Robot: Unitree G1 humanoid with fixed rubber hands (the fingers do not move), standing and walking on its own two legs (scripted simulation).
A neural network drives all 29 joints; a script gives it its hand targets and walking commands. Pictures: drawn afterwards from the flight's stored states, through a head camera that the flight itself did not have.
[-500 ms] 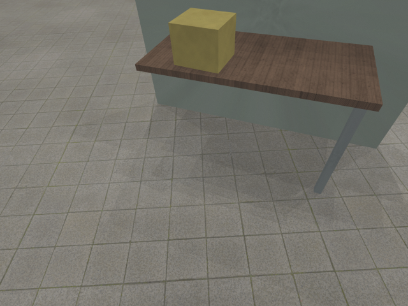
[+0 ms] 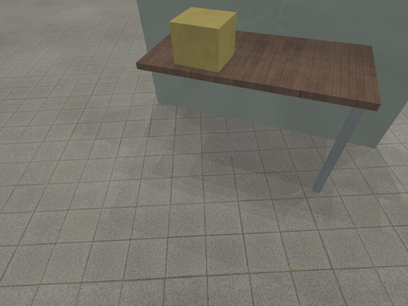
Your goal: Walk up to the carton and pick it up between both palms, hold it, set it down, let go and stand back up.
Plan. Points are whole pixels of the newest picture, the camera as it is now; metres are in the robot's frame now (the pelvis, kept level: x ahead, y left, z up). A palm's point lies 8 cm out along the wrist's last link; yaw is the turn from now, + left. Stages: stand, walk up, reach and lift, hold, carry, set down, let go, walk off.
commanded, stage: stand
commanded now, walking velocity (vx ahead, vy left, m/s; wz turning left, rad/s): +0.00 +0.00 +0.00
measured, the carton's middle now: (204, 38) +1.25 +0.05 -0.01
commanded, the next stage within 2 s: walk up in 0.24 s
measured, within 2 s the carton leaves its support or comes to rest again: neither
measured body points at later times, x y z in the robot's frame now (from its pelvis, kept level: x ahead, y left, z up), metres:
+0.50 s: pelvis -0.01 +0.01 +0.00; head -0.01 +0.00 +0.45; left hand -0.03 +0.22 -0.16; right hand -0.05 -0.20 -0.16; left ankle +0.00 +0.15 -0.73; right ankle +0.00 -0.10 -0.74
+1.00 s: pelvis +0.11 +0.09 +0.00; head +0.10 +0.10 +0.45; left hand +0.19 +0.34 -0.15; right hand +0.01 -0.12 -0.14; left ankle +0.09 +0.19 -0.74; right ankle +0.20 -0.06 -0.66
